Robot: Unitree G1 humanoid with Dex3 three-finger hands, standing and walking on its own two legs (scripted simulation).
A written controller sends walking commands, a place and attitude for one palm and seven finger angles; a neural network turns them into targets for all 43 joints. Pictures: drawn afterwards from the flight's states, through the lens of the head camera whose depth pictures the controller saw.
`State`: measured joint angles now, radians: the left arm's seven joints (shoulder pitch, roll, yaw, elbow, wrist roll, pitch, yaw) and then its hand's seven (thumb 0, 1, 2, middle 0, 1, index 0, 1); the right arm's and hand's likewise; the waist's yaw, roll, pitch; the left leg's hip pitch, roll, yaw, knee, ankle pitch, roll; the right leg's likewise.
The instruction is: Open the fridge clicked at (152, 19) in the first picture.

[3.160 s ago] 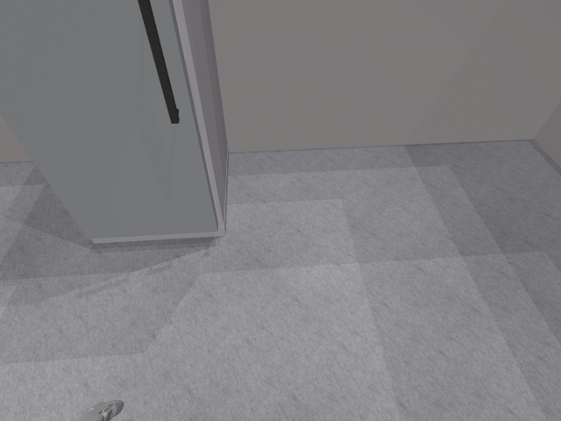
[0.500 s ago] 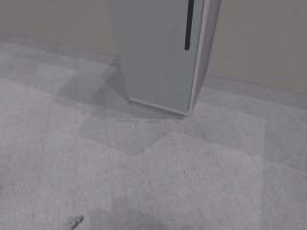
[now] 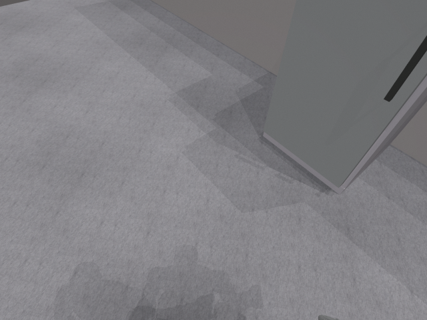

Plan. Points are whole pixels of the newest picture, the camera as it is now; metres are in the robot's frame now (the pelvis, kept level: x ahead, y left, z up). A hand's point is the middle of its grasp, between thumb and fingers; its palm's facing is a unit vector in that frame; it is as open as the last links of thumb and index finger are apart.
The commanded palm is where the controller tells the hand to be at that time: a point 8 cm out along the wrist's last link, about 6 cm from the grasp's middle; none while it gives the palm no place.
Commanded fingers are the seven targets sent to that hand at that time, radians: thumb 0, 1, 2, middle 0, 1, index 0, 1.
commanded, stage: walk to a spot facing it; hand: right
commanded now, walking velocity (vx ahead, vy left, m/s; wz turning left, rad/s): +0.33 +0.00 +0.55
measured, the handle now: (423, 49) +0.89 -0.53 +0.09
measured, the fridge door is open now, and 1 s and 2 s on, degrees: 0 0 0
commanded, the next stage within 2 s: turn to face it in 0.98 s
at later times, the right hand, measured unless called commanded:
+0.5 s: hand out of the picture +0.16 -0.19 -0.20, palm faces -0.10 +0.98 -0.16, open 7.4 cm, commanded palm none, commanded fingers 0.00 -0.90 -0.90 0.20 0.30 0.20 0.30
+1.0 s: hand (260, 171) +0.55 -0.08 -0.16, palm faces -0.46 +0.87 -0.17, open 7.4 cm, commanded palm none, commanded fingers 0.00 -0.90 -0.90 0.20 0.30 0.20 0.30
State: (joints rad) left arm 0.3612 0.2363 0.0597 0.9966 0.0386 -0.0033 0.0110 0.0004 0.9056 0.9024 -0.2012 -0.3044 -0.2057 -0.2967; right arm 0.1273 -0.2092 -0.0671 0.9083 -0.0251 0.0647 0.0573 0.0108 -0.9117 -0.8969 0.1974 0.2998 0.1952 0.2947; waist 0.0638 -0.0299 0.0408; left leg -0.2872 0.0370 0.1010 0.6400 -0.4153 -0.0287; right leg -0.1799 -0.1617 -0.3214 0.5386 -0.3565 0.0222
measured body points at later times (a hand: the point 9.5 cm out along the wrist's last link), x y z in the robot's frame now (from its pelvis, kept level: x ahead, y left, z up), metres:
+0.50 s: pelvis +0.21 +0.00 -0.03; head +0.24 -0.02 +0.42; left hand +0.30 +0.26 -0.14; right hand +0.16 -0.24 -0.19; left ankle -0.01 +0.11 -0.70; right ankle +0.33 -0.06 -0.74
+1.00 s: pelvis +0.38 +0.04 +0.00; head +0.41 +0.05 +0.45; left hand +0.22 +0.21 -0.15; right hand +0.58 -0.13 -0.15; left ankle +0.42 +0.20 -0.69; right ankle +0.33 -0.06 -0.73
